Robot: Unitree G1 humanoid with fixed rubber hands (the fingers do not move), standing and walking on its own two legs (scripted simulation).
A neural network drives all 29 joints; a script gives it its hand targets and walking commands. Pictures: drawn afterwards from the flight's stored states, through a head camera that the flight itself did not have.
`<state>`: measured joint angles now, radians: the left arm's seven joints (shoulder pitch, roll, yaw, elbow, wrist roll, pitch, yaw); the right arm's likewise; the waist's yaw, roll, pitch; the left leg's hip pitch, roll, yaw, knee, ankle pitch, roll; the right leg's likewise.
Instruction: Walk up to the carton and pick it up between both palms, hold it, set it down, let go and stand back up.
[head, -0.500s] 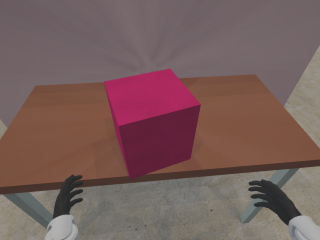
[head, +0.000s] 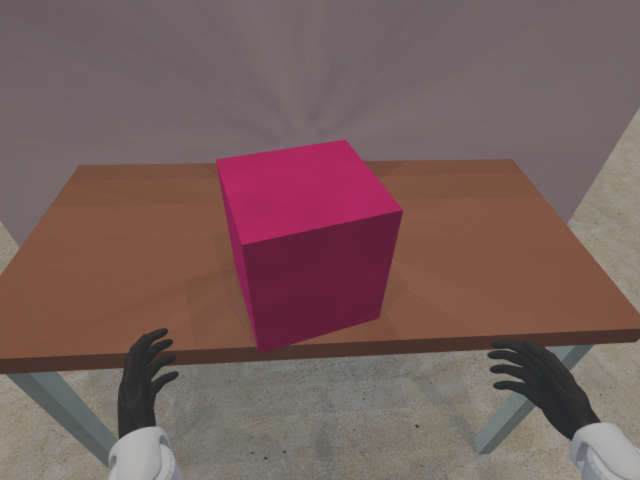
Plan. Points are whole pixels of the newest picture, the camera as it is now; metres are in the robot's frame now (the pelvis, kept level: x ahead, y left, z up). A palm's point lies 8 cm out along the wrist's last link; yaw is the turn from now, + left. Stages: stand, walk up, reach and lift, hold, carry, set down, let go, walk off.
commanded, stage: reach and lift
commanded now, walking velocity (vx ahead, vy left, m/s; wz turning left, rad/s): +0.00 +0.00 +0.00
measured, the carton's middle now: (303, 244) +0.45 +0.04 +0.05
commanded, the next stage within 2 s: none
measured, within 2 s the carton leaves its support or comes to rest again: neither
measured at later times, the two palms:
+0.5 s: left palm (153, 339) +0.24 +0.20 +0.10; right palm (542, 325) +0.28 -0.26 +0.09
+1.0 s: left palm (121, 281) +0.28 +0.23 +0.16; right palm (517, 252) +0.34 -0.23 +0.16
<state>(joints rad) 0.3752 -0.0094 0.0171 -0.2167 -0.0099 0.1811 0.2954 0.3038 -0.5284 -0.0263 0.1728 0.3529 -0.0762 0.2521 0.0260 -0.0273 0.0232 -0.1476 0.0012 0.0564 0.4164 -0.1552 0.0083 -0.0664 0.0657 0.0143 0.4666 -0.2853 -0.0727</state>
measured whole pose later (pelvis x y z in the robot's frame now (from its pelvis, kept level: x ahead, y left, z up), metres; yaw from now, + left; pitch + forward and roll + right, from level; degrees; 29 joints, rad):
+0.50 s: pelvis +0.02 -0.01 +0.00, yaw +0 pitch -4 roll +1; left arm 0.17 0.00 0.05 -0.41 -0.01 0.52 0.32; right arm 0.09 -0.54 -0.02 0.10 0.42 0.11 0.16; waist 0.03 -0.05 0.02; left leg -0.15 0.00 0.06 0.40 -0.16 0.00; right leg -0.07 0.06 0.02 0.44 -0.29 -0.08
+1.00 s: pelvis -0.01 +0.01 +0.00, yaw +0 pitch -7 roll +0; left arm -0.29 0.06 0.14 -0.22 -0.01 0.80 0.31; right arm -0.42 -0.54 0.01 0.44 0.42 0.33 0.17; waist 0.05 -0.04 0.02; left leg -0.15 0.00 0.06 0.39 -0.13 0.00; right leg -0.07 0.07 0.02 0.43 -0.25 -0.07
